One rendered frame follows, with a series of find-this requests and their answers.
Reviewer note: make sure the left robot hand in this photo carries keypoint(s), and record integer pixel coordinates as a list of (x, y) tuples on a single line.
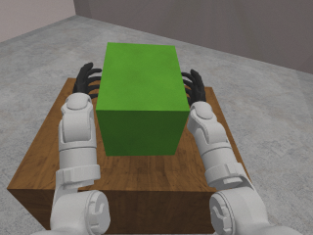
[(83, 80)]

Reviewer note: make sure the robot right forearm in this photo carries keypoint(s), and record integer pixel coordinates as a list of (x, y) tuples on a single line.
[(222, 171)]

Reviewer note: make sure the robot right upper arm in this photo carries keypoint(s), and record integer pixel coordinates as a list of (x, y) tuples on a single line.
[(240, 211)]

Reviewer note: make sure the pedestal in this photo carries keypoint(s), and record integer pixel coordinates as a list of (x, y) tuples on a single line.
[(158, 194)]

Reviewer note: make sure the right robot hand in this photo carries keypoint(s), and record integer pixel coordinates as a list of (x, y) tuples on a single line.
[(196, 93)]

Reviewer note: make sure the robot left upper arm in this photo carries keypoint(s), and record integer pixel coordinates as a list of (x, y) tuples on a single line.
[(80, 213)]

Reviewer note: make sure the robot left forearm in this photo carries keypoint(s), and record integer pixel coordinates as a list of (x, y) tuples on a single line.
[(77, 147)]

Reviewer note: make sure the carton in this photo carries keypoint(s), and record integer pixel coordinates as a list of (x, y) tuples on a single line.
[(142, 105)]

